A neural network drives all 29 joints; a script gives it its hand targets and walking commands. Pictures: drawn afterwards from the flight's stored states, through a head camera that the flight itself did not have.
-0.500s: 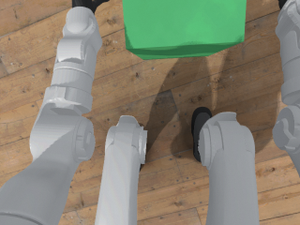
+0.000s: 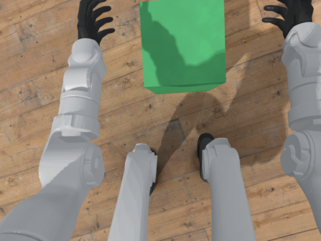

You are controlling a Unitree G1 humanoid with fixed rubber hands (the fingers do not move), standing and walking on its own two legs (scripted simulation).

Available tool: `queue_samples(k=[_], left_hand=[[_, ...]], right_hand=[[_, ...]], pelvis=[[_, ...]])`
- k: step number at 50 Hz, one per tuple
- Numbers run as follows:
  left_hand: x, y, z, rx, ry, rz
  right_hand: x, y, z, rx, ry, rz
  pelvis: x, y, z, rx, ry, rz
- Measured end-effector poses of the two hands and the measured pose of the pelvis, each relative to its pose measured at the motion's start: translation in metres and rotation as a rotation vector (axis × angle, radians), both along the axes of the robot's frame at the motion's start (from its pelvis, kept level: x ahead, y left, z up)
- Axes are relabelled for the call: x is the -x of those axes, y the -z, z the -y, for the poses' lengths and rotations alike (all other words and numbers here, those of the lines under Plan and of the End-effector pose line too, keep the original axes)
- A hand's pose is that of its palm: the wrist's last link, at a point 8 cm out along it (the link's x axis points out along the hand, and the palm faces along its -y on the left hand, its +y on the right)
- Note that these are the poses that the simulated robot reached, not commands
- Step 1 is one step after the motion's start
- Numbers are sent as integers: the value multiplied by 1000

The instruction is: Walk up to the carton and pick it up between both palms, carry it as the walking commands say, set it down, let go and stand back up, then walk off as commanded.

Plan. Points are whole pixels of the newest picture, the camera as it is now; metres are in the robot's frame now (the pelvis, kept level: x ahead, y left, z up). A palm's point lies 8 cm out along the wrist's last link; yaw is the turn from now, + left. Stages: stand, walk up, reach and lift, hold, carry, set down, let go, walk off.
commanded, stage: set down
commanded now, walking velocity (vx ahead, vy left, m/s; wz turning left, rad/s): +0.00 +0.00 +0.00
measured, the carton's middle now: (181, 56) +0.55 -0.05 -0.39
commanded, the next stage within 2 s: let go in 0.54 s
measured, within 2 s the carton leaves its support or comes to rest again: neither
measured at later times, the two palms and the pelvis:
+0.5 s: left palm (44, 7) +0.53 +0.15 +0.03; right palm out of the picture +0.52 -0.26 +0.03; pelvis +0.03 -0.01 +0.12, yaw -2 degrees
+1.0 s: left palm out of the picture +0.40 +0.19 +0.11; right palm out of the picture +0.38 -0.26 +0.10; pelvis +0.08 -0.01 +0.20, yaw -4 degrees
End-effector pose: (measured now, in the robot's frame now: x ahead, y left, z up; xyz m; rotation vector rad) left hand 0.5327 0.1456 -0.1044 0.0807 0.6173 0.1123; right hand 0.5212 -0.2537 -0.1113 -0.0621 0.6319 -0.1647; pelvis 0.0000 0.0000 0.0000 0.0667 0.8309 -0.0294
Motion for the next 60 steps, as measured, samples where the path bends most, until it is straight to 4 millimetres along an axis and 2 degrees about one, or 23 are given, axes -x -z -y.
queue_samples(k=[15, 20, 25, 32, 35, 38, 45, 53, 60], left_hand=[[5, -96, -3, 15, 7, 6], [5, -123, -3, 16, 12, 8], [6, -136, -2, 13, 15, -6], [15, -134, -1, -18, 39, -38], [26, -136, -5, -48, 74, -57], [45, -146, -11, -78, 118, -83], [100, -183, -35, -93, 152, -147], [150, -227, -54, -94, 146, -147], [201, -252, -63, -83, 135, -167]], right_hand=[[1, -99, 5, -13, -7, 7], [1, -126, 6, -16, -7, 6], [3, -138, 6, -14, -10, -11], [13, -135, 5, 14, -10, -36], [28, -138, 7, 50, -14, -50], [52, -146, 8, 82, -29, -74], [114, -183, 10, 77, -30, -127], [162, -224, 1, 64, -39, -127], [210, -249, -11, 55, -53, -147]], pelvis=[[-18, -85, 6, 2, 17, 15], [-24, -109, 7, 7, 19, 34], [-30, -124, 9, 9, 21, 46], [-38, -133, 11, 10, 26, 58], [-43, -141, 11, 12, 27, 75], [-50, -152, 11, 17, 28, 108], [-67, -182, 9, 35, 35, 232], [-83, -208, 4, 62, 35, 404], [-97, -226, 1, 84, 31, 562]])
